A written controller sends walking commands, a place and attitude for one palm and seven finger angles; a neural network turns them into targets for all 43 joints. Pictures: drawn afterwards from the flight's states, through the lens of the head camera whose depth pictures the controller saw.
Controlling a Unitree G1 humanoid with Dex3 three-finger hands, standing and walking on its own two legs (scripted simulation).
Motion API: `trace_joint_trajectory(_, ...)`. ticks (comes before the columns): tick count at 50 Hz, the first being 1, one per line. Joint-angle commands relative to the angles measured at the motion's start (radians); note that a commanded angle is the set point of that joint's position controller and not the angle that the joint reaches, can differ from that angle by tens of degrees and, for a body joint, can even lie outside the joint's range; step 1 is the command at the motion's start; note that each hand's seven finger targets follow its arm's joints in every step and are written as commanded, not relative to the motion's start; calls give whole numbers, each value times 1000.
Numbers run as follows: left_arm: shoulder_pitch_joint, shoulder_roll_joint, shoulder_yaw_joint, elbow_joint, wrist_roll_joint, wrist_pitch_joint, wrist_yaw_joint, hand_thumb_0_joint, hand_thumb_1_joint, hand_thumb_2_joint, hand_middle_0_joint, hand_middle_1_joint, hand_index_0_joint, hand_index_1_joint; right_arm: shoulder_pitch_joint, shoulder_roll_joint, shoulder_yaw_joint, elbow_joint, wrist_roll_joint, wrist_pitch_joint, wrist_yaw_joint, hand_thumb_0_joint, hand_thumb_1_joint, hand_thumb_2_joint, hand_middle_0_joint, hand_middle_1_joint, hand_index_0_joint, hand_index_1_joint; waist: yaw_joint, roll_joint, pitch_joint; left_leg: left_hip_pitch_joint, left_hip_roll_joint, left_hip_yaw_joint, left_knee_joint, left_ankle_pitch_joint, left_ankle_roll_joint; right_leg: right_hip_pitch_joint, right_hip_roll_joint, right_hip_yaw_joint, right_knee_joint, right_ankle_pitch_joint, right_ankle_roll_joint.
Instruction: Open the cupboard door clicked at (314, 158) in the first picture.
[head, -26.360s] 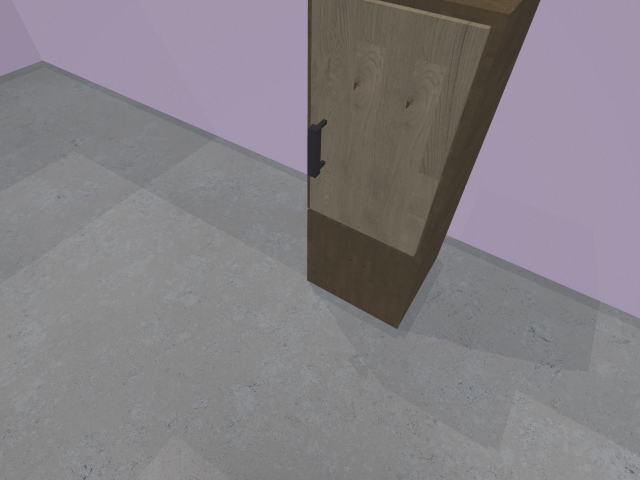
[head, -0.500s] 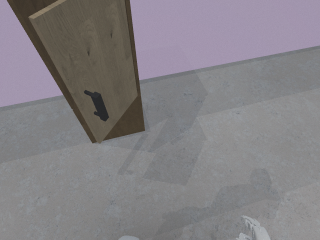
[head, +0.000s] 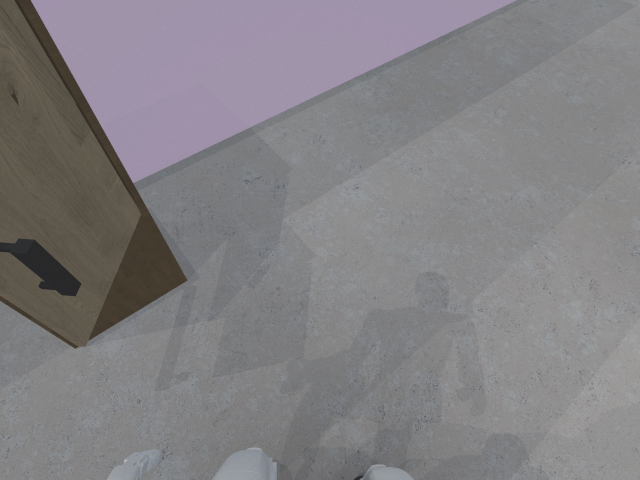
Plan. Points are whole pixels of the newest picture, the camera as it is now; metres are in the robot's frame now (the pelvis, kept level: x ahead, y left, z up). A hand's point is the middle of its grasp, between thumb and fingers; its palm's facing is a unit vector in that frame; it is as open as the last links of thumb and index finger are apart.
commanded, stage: walk to a spot facing it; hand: left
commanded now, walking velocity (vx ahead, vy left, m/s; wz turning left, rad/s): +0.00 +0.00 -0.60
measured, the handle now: (36, 268) +0.40 +0.47 -0.08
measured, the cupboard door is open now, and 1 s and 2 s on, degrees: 47 47 47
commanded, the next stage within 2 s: turn to face it in 1.76 s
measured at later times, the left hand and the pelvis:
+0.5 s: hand (232, 432) +0.19 +0.14 -0.15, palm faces -0.29 -0.93 -0.23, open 7.3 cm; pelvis +0.07 -0.04 +0.01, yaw -19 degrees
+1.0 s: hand (349, 267) +0.46 -0.03 -0.14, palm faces -0.60 -0.77 -0.19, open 7.3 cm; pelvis +0.24 -0.11 +0.01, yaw -35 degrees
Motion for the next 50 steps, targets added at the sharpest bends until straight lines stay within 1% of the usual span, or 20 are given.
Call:
trace_joint_trajectory(1,-48,173,45,-76,-9,-8,6,0,900,900,-200,-300,-200,-300,167,-57,-15,-28,-3,-33,-4,0,-900,-900,200,300,200,300,-52,-88,-172,285,-14,1,-381,215,11,-98,-143,210,-131,125,-107)
trace_joint_trajectory(3,-42,72,22,-122,-20,3,-11,0,900,900,-200,-300,-200,-300,213,-228,-43,-46,-33,-49,-14,0,-900,-900,200,300,200,300,-60,378,-137,292,419,-505,-704,70,183,-302,65,-51,290,-337,11)
trace_joint_trajectory(4,-60,106,31,-130,-11,-6,-22,0,900,900,-200,-300,-200,-300,176,-240,-41,-64,-34,-52,-14,0,-900,-900,200,300,200,300,-44,222,-117,162,471,-530,-710,58,254,-246,-8,-1,440,-310,10)
trace_joint_trajectory(8,-40,56,31,-89,-5,-5,-52,0,900,900,-200,-300,-200,-300,66,-149,-18,-81,-38,-58,-10,0,-900,-900,200,300,200,300,13,236,-112,193,278,-140,-636,200,163,-221,-57,-97,455,-169,30)
trace_joint_trajectory(13,-91,25,13,-100,-4,-32,-66,0,900,900,-200,-300,-200,-300,177,-177,-37,-32,-37,-62,4,0,-900,-900,200,300,200,300,-44,210,-152,260,291,-32,-577,136,150,-57,-18,-209,76,-202,1)
trace_joint_trajectory(15,22,49,24,-58,-4,-42,-60,0,900,900,-200,-300,-200,-300,152,-166,-38,-31,-31,-59,10,0,-900,-900,200,300,200,300,16,130,-180,163,247,53,-417,108,99,173,12,-231,-128,-80,-21)
trace_joint_trajectory(16,137,116,43,-21,0,-52,-49,0,900,900,-200,-300,-200,-300,123,-126,-31,-51,-19,-61,18,0,-900,-900,200,300,200,300,75,-20,-206,-39,173,145,-220,42,51,406,-97,-68,-234,-152,-71)
trace_joint_trajectory(17,264,246,75,17,2,-61,-28,0,900,900,-200,-300,-200,-300,6,-37,-11,-116,-8,-63,29,0,-900,-900,200,300,200,300,153,-359,-181,-354,15,206,88,-194,-4,546,-371,406,-360,-120,-212)
trace_joint_trajectory(18,324,270,79,27,-14,-64,-17,0,900,900,-200,-300,-200,-300,-98,-77,-15,-158,-18,-65,28,0,-900,-900,200,300,200,300,188,-224,-131,-451,36,19,217,-170,5,501,-434,491,-383,-60,-295)
trace_joint_trajectory(21,153,158,49,-4,-5,-77,1,0,900,900,-200,-300,-200,-300,-75,-76,-31,-110,-19,-68,33,0,-900,-900,200,300,200,300,67,-188,-77,-331,80,-38,180,33,-5,295,-303,290,-352,-6,-237)
trace_joint_trajectory(27,138,165,54,26,0,-96,-11,0,900,900,-200,-300,-200,-300,-49,-14,-25,-87,-11,-83,47,0,-900,-900,200,300,200,300,30,-130,-98,-53,-3,34,-168,163,-1,189,-220,191,-315,105,-202)
trace_joint_trajectory(30,83,141,53,20,-9,-88,-16,0,900,900,-200,-300,-200,-300,80,-56,-31,-37,-13,-99,33,0,-900,-900,200,300,200,300,-46,-68,-107,282,-33,53,-371,276,9,-7,-148,142,-217,6,-148)
trace_joint_trajectory(31,67,97,43,11,-9,-87,-20,0,900,900,-200,-300,-200,-300,220,-116,-44,7,-19,-107,18,0,-900,-900,200,300,200,300,-110,73,-166,477,46,-45,-440,172,36,-113,-77,90,-12,5,-112)
trace_joint_trajectory(32,99,27,26,-3,-18,-84,-29,0,900,900,-200,-300,-200,-300,370,-242,-74,32,-42,-113,8,0,-900,-900,200,300,200,300,-156,384,-266,631,355,-448,-561,2,142,-303,61,-75,364,-268,-45)
trace_joint_trajectory(33,41,41,26,-42,-16,-91,-33,0,900,900,-200,-300,-200,-300,411,-245,-61,34,-43,-103,-3,0,-900,-900,200,300,200,300,-155,280,-234,559,475,-647,-687,-137,234,-378,30,-33,556,-322,-47)
trace_joint_trajectory(34,17,35,28,-38,-3,-98,-33,0,900,900,-200,-300,-200,-300,327,-216,-53,18,-42,-103,7,0,-900,-900,200,300,200,300,-112,176,-144,402,471,-619,-708,-211,248,-409,-28,-27,678,-271,-61)
trace_joint_trajectory(37,57,13,29,6,10,-80,-58,0,900,900,-200,-300,-200,-300,148,-82,-13,-12,-34,-118,5,0,-900,-900,200,300,200,300,2,214,-38,213,321,-280,-721,-12,160,-379,-111,-48,684,-31,-36)
trace_joint_trajectory(41,31,-25,9,3,6,-62,-68,0,900,900,-200,-300,-200,-300,205,-70,-10,34,-27,-132,7,0,-900,-900,200,300,200,300,5,160,-137,308,268,-38,-695,295,173,-326,-118,-103,451,41,-16)
trace_joint_trajectory(47,-119,-24,1,-35,5,-65,-64,0,900,900,-200,-300,-200,-300,262,-63,-11,78,-35,-111,21,0,-900,-900,200,300,200,300,-29,144,-68,248,282,57,-700,278,169,-139,-80,-190,102,55,-29)
trace_joint_trajectory(50,-22,6,13,1,4,-71,-57,0,900,900,-200,-300,-200,-300,244,-73,-7,90,-34,-100,20,0,-900,-900,200,300,200,300,34,109,-112,213,259,101,-548,366,134,107,-35,-229,-17,53,-52)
